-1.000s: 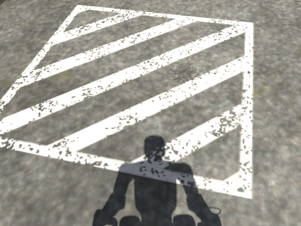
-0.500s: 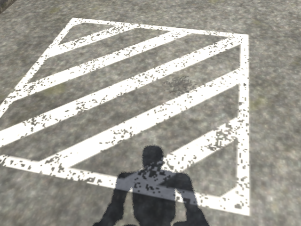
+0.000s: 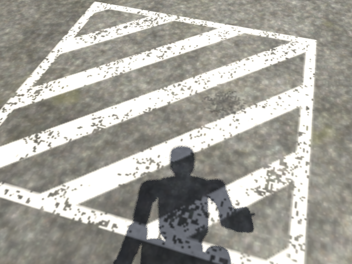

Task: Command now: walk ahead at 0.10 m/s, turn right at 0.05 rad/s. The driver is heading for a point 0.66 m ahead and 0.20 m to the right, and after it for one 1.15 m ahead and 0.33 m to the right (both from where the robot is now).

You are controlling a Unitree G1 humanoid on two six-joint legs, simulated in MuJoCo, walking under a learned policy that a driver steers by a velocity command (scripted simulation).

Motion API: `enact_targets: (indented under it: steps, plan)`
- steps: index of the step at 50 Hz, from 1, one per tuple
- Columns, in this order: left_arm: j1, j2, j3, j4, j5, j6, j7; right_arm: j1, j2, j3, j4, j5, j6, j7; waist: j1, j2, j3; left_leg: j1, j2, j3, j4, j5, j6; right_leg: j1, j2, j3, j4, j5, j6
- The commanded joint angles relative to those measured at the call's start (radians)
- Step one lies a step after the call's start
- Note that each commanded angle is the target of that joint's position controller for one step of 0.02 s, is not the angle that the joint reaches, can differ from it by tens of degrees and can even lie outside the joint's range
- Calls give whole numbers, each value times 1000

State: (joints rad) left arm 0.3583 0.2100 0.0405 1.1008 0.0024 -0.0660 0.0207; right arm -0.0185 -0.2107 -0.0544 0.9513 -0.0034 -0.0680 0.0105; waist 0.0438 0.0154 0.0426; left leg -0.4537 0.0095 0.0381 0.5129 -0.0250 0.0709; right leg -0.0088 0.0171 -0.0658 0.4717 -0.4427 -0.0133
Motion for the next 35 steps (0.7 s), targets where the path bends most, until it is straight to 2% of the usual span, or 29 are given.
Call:
enact_targets:
  steps: [1,2,3,4,5,6,8,10,13,15,18,20,21,22,23,24,25,26,27,28,30,35]
  plan:
    - [181,-3,-16,-9,0,-3,-1,300,-181,-35,48,-27,5,-8,-73,243,-401,705,406,-438,-26,790,301,-387,21,63,591,-224,35]
    - [124,54,2,-11,-25,10,0,268,-144,-22,40,-5,6,-1,-86,147,-373,588,377,-469,-102,484,285,-405,4,166,703,-290,45]
    - [15,97,15,-54,-39,22,6,165,-154,-22,10,6,7,-9,-76,104,-236,462,351,-389,-154,266,240,-487,-22,141,749,-254,49]
    - [-43,110,24,-71,-35,38,17,90,-137,-13,-9,1,7,-17,-57,50,-168,343,318,-327,-199,112,200,-494,-53,130,735,-200,52]
    - [-54,114,34,-77,-26,56,30,45,-124,-8,-18,-8,9,-24,-34,43,-126,231,292,-271,-239,-5,171,-457,-77,133,695,-151,57]
    - [-39,109,40,-83,-21,70,37,27,-132,-10,-17,-17,14,-29,-14,72,-105,151,267,-223,-268,-92,154,-409,-86,122,662,-114,59]
    - [-30,98,48,-99,-16,83,45,45,-149,-19,-13,-25,24,-45,-11,97,-98,105,255,-170,-297,-132,167,-391,-78,85,632,-76,57]
    - [-49,100,55,-123,-17,90,47,66,-168,-28,-15,-22,29,-64,-17,91,-113,122,279,-157,-312,-155,190,-414,-85,73,602,-48,54]
    - [-106,104,58,-168,-14,98,39,61,-189,-38,-27,-14,40,-86,-24,92,-122,150,302,-129,-328,-199,188,-430,-102,61,525,-1,49]
    - [-125,104,58,-187,-15,99,30,47,-202,-44,-35,-9,47,-93,-20,96,-126,147,301,-87,-328,-198,172,-389,-99,40,449,17,40]
    - [-109,120,64,-198,-15,102,16,43,-220,-51,-41,10,60,-92,-6,101,-134,166,305,-44,-307,-219,140,-310,-76,1,312,56,14]
    - [-48,126,71,-187,-9,107,5,30,-217,-51,-45,30,72,-88,29,83,-127,147,286,3,-241,-280,86,-207,-45,-38,124,155,-28]
    - [-26,143,79,-183,-3,110,1,57,-189,-46,-34,35,79,-83,34,33,-107,107,248,48,-134,-320,32,-154,-38,-4,15,180,-65]
    - [-20,212,96,-201,1,108,8,101,-135,-37,-28,22,89,-71,14,-173,-60,-53,145,154,142,-409,-63,-102,-204,270,-160,249,-148]
    - [-29,321,109,-243,5,97,12,18,-118,-36,-96,-1,81,-71,3,-317,-19,-301,-7,99,358,-606,-115,-124,-394,636,-240,196,-307]
    - [-23,296,104,-243,27,63,8,-78,-147,-45,-134,4,68,-64,24,-215,-34,-324,-4,-59,491,-562,-91,-159,-379,667,-292,-10,-343]
    - [-77,273,99,-256,17,35,9,-56,-177,-55,-133,22,55,-52,-16,-193,-23,-369,20,-105,497,-414,-64,-134,-335,605,-319,-169,-277]
    - [-124,250,94,-270,-4,20,8,-10,-209,-68,-102,21,45,-49,-43,-163,-17,-371,37,-107,483,-318,-57,-116,-308,557,-322,-205,-217]
    - [-142,226,85,-275,-17,14,9,3,-223,-76,-85,10,36,-50,-47,-155,-22,-364,44,-108,459,-256,-58,-106,-289,519,-321,-179,-184]
    - [-121,202,77,-271,-17,10,10,-5,-212,-76,-83,4,26,-45,-44,-142,-32,-341,42,-106,444,-200,-60,-102,-268,489,-322,-138,-173]
    - [-56,186,71,-258,-14,3,14,-26,-179,-72,-86,8,5,-34,-29,-123,-51,-328,31,-102,369,-113,-65,-48,-248,450,-325,-43,-170]
    - [0,213,78,-257,-16,-8,20,-76,-147,-60,-103,16,-23,-21,1,-159,-32,-242,6,-96,157,-26,-99,-56,-213,403,-323,71,-180]
